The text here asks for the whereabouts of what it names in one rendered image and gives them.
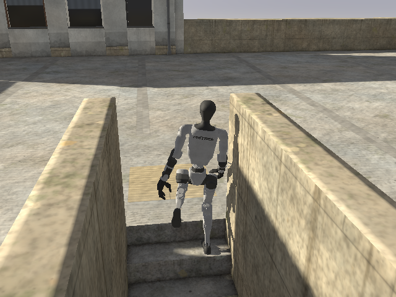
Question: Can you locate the right robot upper arm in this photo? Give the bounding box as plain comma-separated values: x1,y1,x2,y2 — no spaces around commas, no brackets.
217,128,228,162

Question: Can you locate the right robot shin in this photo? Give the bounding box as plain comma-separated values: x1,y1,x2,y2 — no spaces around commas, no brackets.
203,204,212,246

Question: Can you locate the left robot hand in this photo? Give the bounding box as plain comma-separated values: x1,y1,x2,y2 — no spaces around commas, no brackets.
157,179,171,200

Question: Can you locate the right robot foot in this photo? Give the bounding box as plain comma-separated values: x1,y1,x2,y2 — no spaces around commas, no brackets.
201,238,211,255

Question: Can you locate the robot left forearm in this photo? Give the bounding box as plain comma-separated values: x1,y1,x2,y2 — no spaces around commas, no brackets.
160,149,177,181

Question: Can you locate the right robot hand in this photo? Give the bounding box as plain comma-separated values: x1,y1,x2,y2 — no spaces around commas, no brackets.
209,169,224,179

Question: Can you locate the left robot upper arm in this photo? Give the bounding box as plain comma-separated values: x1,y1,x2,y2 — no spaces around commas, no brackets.
172,124,192,159

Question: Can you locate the robot right forearm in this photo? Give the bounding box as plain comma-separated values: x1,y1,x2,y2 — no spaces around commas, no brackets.
218,155,228,173

